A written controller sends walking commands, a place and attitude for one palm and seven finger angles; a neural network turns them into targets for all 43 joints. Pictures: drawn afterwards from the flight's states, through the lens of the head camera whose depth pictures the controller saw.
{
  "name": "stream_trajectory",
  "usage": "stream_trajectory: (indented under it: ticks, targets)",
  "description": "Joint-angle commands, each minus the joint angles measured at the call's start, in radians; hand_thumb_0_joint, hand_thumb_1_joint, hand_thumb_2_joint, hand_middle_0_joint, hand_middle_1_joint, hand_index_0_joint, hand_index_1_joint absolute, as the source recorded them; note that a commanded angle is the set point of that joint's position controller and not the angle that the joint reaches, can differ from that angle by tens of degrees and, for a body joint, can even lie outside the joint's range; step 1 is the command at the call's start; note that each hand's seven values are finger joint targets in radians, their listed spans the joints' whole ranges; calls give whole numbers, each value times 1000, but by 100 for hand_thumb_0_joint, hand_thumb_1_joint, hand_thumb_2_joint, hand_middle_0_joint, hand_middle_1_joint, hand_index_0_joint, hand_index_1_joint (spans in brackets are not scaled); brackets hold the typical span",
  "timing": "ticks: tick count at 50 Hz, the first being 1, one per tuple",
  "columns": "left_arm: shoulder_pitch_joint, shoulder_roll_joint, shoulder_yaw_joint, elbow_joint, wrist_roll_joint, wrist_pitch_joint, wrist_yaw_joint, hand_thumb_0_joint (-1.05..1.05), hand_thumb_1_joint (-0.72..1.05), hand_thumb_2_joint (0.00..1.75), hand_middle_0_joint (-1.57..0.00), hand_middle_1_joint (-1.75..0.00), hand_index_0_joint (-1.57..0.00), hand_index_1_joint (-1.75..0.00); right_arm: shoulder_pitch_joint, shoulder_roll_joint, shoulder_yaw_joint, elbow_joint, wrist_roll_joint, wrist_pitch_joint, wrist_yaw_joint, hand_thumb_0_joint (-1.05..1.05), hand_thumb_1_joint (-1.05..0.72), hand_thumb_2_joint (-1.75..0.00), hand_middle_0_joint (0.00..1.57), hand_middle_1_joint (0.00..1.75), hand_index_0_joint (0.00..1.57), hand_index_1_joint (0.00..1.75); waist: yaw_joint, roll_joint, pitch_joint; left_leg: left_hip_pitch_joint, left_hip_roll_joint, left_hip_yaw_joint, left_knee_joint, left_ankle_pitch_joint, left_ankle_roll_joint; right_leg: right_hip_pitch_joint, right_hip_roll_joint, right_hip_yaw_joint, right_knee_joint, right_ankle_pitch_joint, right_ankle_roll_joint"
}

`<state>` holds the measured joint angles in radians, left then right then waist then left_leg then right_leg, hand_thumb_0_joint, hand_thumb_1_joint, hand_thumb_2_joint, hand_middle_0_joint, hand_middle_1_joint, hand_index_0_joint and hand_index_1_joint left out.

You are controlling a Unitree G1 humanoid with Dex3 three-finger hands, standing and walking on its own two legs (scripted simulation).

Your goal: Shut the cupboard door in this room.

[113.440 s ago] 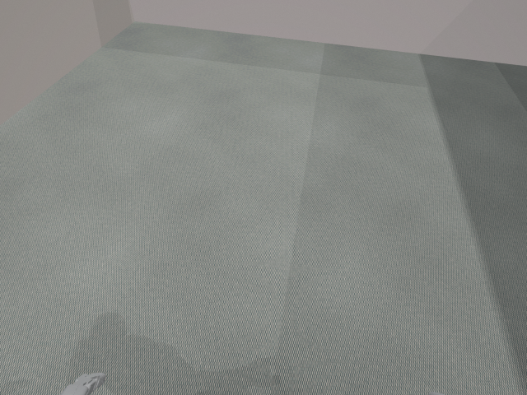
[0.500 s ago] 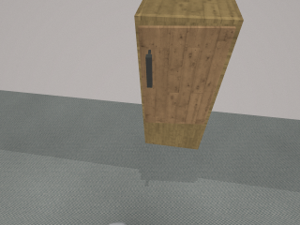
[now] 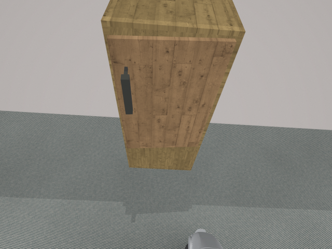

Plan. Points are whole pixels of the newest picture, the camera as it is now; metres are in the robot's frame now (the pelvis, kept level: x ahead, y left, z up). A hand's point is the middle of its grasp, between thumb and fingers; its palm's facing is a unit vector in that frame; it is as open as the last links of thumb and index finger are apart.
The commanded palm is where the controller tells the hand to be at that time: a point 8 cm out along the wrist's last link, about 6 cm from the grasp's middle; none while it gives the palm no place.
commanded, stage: take the last steps up to it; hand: left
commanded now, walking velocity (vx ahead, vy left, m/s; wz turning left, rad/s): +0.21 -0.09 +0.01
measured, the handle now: (127, 91) +0.58 +0.14 +0.00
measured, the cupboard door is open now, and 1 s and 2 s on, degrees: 5 5 5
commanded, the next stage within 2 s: come to a stop and stand still in 0.12 s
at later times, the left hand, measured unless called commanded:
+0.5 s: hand (124, 228) +0.20 +0.12 -0.19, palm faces +0.08 -0.98 -0.18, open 7.3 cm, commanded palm none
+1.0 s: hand (140, 244) +0.16 +0.07 -0.19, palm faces +0.04 -0.97 -0.24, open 7.4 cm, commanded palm none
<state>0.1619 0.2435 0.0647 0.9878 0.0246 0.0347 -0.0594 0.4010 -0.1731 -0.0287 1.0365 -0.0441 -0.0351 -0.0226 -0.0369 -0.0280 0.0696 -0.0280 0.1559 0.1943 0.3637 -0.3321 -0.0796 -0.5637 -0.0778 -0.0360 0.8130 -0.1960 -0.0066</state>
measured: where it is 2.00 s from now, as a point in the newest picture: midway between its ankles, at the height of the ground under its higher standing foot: outside the picture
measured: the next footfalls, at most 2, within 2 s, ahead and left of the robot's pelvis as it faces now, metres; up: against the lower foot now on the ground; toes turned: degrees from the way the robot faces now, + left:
right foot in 0.10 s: +0.17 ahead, -0.16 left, +0.00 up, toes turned -5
left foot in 0.42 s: +0.21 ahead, +0.03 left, +0.00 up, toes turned +5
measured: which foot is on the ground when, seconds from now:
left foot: down 0.00-0.10, up 0.12-0.40, down 0.42-1.00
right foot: up 0.00-0.08, down 0.10-0.50, up 0.52-0.78, down 0.80-1.00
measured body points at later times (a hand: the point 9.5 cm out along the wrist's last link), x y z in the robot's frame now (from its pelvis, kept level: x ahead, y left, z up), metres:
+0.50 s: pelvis +0.15 -0.06 -0.01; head +0.17 -0.04 +0.44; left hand +0.20 +0.17 -0.17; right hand +0.25 -0.28 -0.15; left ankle +0.17 +0.03 -0.74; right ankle +0.13 -0.16 -0.74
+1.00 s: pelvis +0.09 -0.12 -0.03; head +0.08 -0.12 +0.42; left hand +0.16 +0.12 -0.17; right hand +0.16 -0.37 -0.16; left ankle +0.15 -0.02 -0.74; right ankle +0.10 -0.24 -0.74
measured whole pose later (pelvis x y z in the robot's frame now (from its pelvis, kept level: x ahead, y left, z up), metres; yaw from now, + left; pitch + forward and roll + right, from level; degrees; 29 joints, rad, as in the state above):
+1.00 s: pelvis +0.09 -0.12 -0.03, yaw +2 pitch -4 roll +0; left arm 0.26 0.19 0.01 0.93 0.02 0.02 0.05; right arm 0.25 -0.20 -0.06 0.92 -0.02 0.05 0.00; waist -0.02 0.00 0.04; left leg -0.34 0.00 0.05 0.72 -0.30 0.03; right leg -0.25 -0.01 -0.03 0.73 -0.40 -0.01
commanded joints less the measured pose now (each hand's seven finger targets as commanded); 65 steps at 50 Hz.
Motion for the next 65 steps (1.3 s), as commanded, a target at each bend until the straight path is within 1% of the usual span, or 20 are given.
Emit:
stream_trajectory:
  ticks: [1, 3, 4, 5, 11, 19, 22, 25, 31, 36, 37, 38, 40, 42, 46, 48, 51, 54, 59, 65]
  targets:
    - [5, 26, 5, -49, -2, -38, -1, 0, 90, 90, -20, -30, -20, -30, -11, -232, -59, -39, 8, -9, -7, 0, -90, -90, 20, 30, 20, 30, 29, 214, -9, -93, 165, -57, -25, 434, 151, 209, 49, -82, -180, 19, -23]
    - [238, 99, 26, 27, 3, -61, 15, 0, 90, 90, -20, -30, -20, -30, -34, -211, -55, -35, 19, -7, 3, 0, -90, -90, 20, 30, 20, 30, 139, 80, -118, -206, 76, 1, 277, 450, 97, 544, 66, -52, -307, 68, -48]
    - [372, 203, 53, 71, 12, -76, 33, 0, 90, 90, -20, -30, -20, -30, -13, -131, -38, -45, 34, -10, 13, 0, -90, -90, 20, 30, 20, 30, 191, -192, -232, -393, -49, 34, 566, 82, 72, 740, -147, 211, -386, 93, -107]
    - [375, 252, 56, 79, -5, -78, 43, 0, 90, 90, -20, -30, -20, -30, 7, -87, -26, -72, 43, -3, 6, 0, -90, -90, 20, 30, 20, 30, 151, -306, -266, -476, -124, -83, 810, -328, 73, 714, -313, 445, -510, 165, -170]
    - [33, 43, -9, 2, -6, -84, 67, 0, 90, 90, -20, -30, -20, -30, -16, -69, -26, -22, 20, 27, 9, 0, -90, -90, 20, 30, 20, 30, -7, -100, -100, -402, -28, -176, 759, -55, 65, 330, -174, 85, -551, 276, -155]
    - [60, 64, -10, 29, -15, -70, 98, 0, 90, 90, -20, -30, -20, -30, -77, -58, 0, -21, 40, 44, -2, 0, -90, -90, 20, 30, 20, 30, 14, -37, -152, -225, -106, -157, 151, 162, 35, 450, -187, 84, -370, 705, -147]
    - [88, 36, -10, 4, -23, -38, 110, 0, 90, 90, -20, -30, -20, -30, -101, -166, -28, -53, 28, 52, -13, 0, -90, -90, 20, 30, 20, 30, 31, 94, -120, -109, 80, -293, 117, 816, 139, 313, -58, 12, -285, 264, -35]
    - [81, 37, -10, -15, -19, -3, 110, 0, 90, 90, -20, -30, -20, -30, -156, -178, -27, -78, 25, 59, -25, 0, -90, -90, 20, 30, 20, 30, 37, 274, -61, -142, 180, -392, -2, 1037, 269, 248, 47, 2, -11, -337, 13]
    - [61, 29, 8, -47, -16, 9, 102, 0, 90, 90, -20, -30, -20, -30, -196, -204, -49, -119, 18, 66, -35, 0, -90, -90, 20, 30, 20, 30, 26, 120, -203, 49, 165, -330, 85, 999, 300, 103, 85, 85, 230, -356, 33]
    - [74, 12, -2, -67, -15, 9, 95, 0, 90, 90, -20, -30, -20, -30, -219, -212, -59, -124, 18, 67, -23, 0, -90, -90, 20, 30, 20, 30, 21, 184, -205, -34, 142, -309, 72, 789, 260, 245, 79, 34, -37, -268, 27]
    - [197, 39, -17, -27, -21, -26, 115, 0, 90, 90, -20, -30, -20, -30, -263, -251, -79, -145, 44, 38, -11, 0, -90, -90, 20, 30, 20, 30, 69, 103, -350, 79, 134, -286, 274, 853, 188, 207, 31, 95, -191, -178, 8]
    - [216, 52, -14, -38, -8, -51, 115, 0, 90, 90, -20, -30, -20, -30, -286, -234, -73, -190, 40, 39, -4, 0, -90, -90, 20, 30, 20, 30, 88, 116, -265, 22, 41, -227, 351, 771, 147, 271, 29, 55, -448, 78, 14]
    - [148, 122, 0, -98, 5, -56, 120, 0, 90, 90, -20, -30, -20, -30, -246, -76, -42, -219, 28, 52, 19, 0, -90, -90, 20, 30, 20, 30, 63, -204, -160, -434, -153, -141, 482, -132, 73, 450, -207, 324, -346, 689, -103]
    - [113, 133, -17, -124, 17, -60, 120, 0, 90, 90, -20, -30, -20, -30, -227, -55, -46, -223, 33, 63, 24, 0, -90, -90, 20, 30, 20, 30, 25, -32, -114, -397, -163, -154, 519, -135, 67, 371, -172, 203, -338, 567, -144]
    - [39, 113, -15, -154, 6, -53, 122, 0, 90, 90, -20, -30, -20, -30, -158, -78, -41, -210, 35, 63, 19, 0, -90, -90, 20, 30, 20, 30, -8, -247, -59, -280, -142, -155, 365, -35, 86, 229, -134, 177, -325, 311, -135]
    - [32, 94, -21, -164, -1, -33, 114, 0, 90, 90, -20, -30, -20, -30, -88, -99, -36, -169, 29, 49, 22, 0, -90, -90, 20, 30, 20, 30, -23, 2, 12, -137, -113, -198, 171, 78, 103, 59, -49, 133, -296, -133, -75]
    - [130, 52, -28, -125, -10, -8, 110, 0, 90, 90, -20, -30, -20, -30, -171, -167, -34, -184, 13, 41, 17, 0, -90, -90, 20, 30, 20, 30, 43, 308, 115, -514, 57, -513, -168, -334, 228, 244, 90, 25, -94, -297, -20]
    - [245, 22, -33, -81, -3, -13, 94, 0, 90, 90, -20, -30, -20, -30, -216, -155, -27, -190, 17, 43, 12, 0, -90, -90, 20, 30, 20, 30, 101, 152, 18, -566, 15, -402, -106, -307, 205, 407, 74, 38, -145, -188, -27]
    - [143, 80, -26, -104, -6, -36, 95, 0, 90, 90, -20, -30, -20, -30, -91, -86, -25, -145, 20, 62, 17, 0, -90, -90, 20, 30, 20, 30, 12, -125, -11, -276, -148, -194, 232, -73, 100, 95, -105, 301, -581, -584, -103]
    - [105, 61, -26, -88, -9, -36, 96, 0, 90, 90, -20, -30, -20, -30, 21, -52, -13, -70, 22, 51, 16, 0, -90, -90, 20, 30, 20, 30, -14, -56, 37, -186, -139, -222, 153, -42, 106, 10, -47, 187, -511, -473, -68]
